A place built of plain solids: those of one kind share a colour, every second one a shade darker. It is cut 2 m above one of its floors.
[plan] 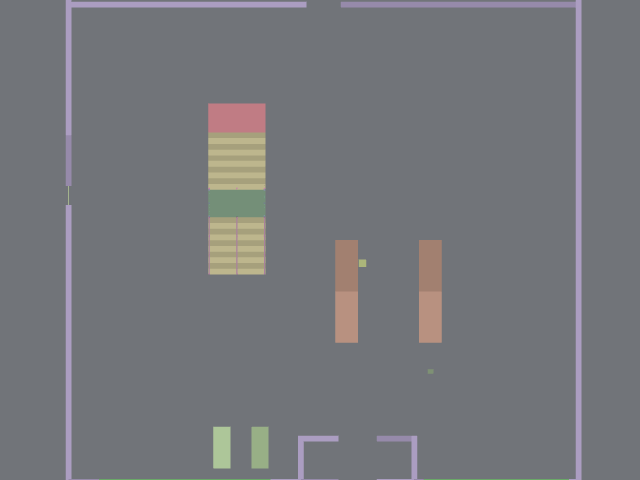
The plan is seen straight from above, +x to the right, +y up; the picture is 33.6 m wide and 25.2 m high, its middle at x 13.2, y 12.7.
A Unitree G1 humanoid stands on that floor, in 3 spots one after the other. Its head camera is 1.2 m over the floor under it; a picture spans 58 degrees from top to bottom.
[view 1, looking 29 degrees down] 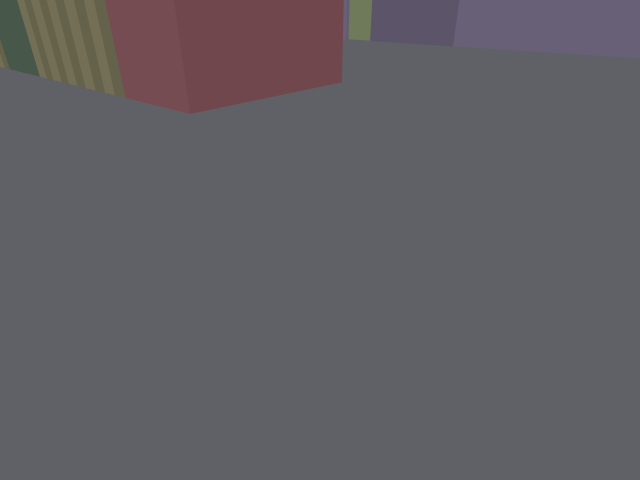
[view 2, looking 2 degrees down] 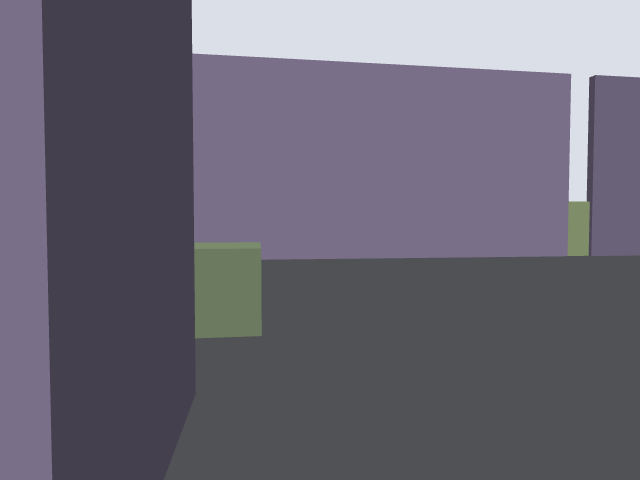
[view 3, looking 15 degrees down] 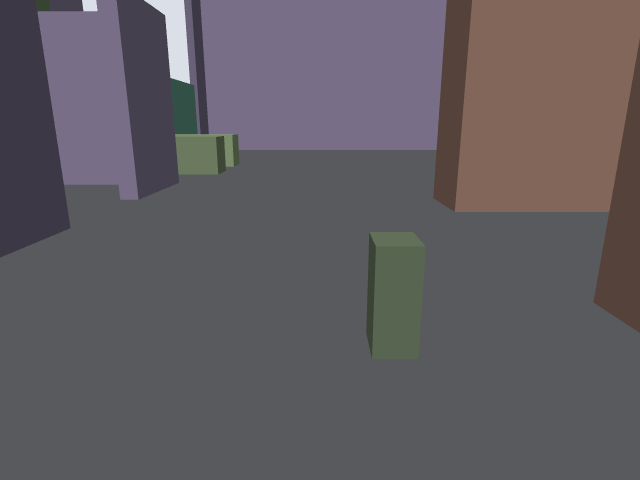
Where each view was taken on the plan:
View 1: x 13.39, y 24.46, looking -140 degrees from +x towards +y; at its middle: ground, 2.48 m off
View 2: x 15.18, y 2.88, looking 172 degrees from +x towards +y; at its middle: wall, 15.18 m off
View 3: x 21.20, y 5.40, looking -180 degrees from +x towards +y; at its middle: ground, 4.64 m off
